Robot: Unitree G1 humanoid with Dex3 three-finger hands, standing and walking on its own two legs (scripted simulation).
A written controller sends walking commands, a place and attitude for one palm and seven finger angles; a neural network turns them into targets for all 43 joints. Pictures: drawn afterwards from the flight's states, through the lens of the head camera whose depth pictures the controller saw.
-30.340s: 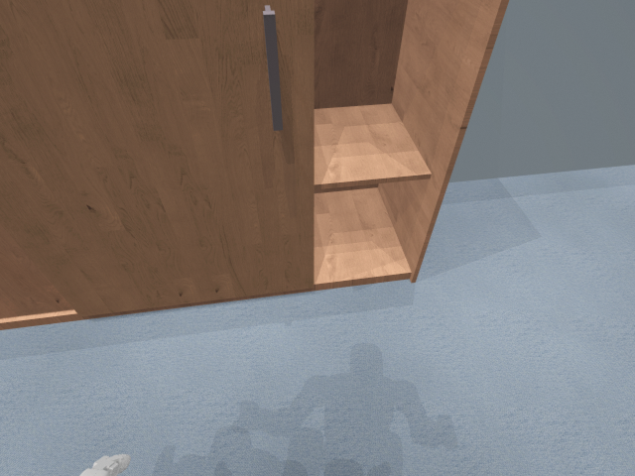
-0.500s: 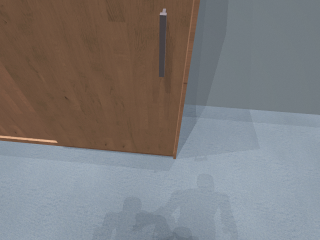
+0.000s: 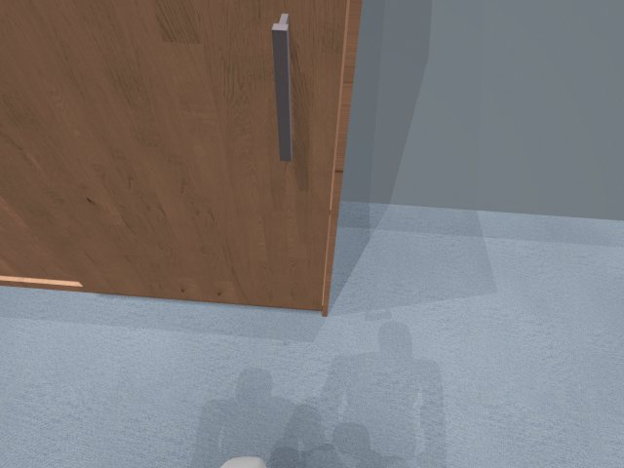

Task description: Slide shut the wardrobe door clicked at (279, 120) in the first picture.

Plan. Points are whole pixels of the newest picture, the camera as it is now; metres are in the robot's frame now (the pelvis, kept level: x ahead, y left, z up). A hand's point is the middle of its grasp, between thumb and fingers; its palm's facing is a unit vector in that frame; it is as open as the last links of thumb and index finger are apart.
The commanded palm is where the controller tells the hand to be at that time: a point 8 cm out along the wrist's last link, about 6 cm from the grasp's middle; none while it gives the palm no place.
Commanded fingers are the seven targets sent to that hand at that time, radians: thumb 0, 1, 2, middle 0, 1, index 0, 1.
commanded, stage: take the last steps up to it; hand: left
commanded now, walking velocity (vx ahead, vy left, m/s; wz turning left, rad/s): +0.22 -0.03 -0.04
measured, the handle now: (285, 94) +0.65 +0.10 +0.12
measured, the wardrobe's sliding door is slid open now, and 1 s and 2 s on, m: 0.00 0.00 0.00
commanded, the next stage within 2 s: come to a stop and stand still in 0.26 s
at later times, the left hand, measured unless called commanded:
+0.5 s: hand (187, 430) +0.19 +0.21 -0.17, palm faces +0.01 -0.98 -0.19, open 7.4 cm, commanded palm none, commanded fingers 0.00 0.90 0.90 -0.20 -0.30 -0.20 -0.30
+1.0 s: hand (212, 389) +0.25 +0.18 -0.18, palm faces +0.01 -0.98 -0.19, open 7.4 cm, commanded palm none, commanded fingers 0.00 0.90 0.90 -0.20 -0.30 -0.20 -0.30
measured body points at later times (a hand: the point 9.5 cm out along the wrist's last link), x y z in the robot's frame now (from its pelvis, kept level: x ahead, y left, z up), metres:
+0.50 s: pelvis +0.13 +0.03 +0.00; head +0.16 +0.04 +0.45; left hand +0.19 +0.26 -0.16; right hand +0.15 -0.21 -0.15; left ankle +0.17 +0.13 -0.74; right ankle +0.15 -0.12 -0.71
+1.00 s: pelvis +0.15 +0.01 +0.00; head +0.22 +0.02 +0.45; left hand +0.25 +0.24 -0.16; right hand +0.16 -0.23 -0.15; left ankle +0.14 +0.11 -0.74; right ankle +0.10 -0.12 -0.69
